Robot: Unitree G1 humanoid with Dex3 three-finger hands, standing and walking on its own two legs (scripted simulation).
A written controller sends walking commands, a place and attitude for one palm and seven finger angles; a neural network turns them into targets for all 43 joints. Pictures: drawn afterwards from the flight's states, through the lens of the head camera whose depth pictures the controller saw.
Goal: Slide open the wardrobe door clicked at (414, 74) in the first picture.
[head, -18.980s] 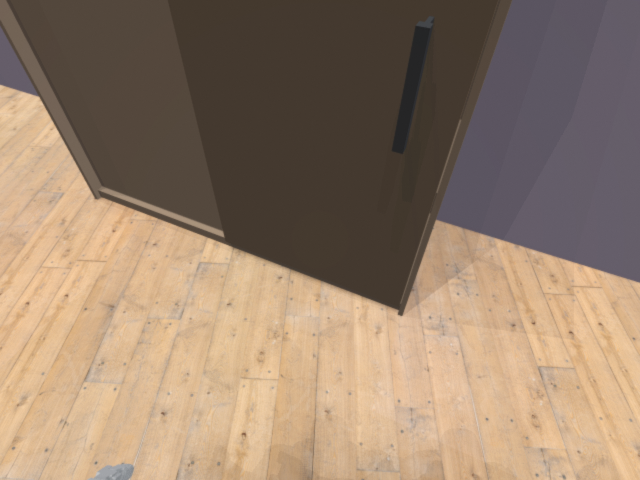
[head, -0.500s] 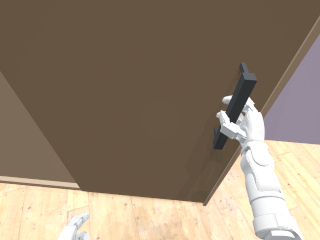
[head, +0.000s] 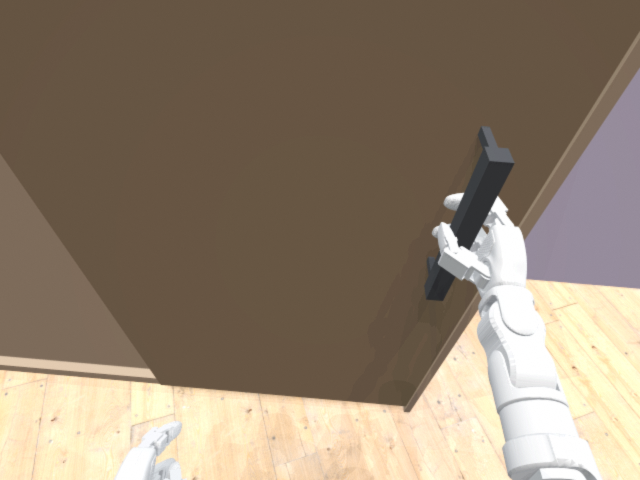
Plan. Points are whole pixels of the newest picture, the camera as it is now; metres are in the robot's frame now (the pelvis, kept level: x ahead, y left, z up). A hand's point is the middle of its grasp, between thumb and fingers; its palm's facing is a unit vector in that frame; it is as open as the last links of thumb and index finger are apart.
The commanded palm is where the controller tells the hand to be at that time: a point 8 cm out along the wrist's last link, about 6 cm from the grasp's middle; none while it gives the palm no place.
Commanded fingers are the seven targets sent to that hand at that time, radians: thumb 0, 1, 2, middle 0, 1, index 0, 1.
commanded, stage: grip the handle and tug to test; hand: right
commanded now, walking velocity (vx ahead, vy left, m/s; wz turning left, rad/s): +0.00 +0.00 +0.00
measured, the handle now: (456, 223) +0.44 -0.14 +0.11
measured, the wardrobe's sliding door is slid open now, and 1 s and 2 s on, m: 0.00 0.00 0.01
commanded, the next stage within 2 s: tug the door sideways, standing still in 0.24 s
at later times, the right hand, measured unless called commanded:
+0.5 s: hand (449, 251) +0.38 -0.11 +0.12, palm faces +0.01 +1.00 +0.01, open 6.2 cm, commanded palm +0.35 -0.15 +0.12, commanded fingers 0.00 -0.90 -0.90 0.45 1.40 0.45 1.40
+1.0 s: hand (444, 251) +0.38 -0.11 +0.12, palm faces +0.07 +1.00 -0.01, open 6.2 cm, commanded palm +0.35 -0.10 +0.12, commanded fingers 0.00 -0.90 -0.90 0.45 1.40 0.45 1.40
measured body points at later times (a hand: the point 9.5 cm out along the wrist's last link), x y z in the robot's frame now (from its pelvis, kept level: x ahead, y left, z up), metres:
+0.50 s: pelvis +0.04 +0.00 +0.00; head +0.06 +0.01 +0.45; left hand +0.19 +0.24 -0.09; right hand +0.37 -0.17 +0.12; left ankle -0.02 +0.09 -0.73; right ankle -0.01 -0.11 -0.73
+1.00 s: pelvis +0.02 -0.02 -0.01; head +0.04 +0.00 +0.44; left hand +0.18 +0.20 -0.11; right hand +0.37 -0.16 +0.12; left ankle -0.02 +0.10 -0.73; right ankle -0.01 -0.11 -0.73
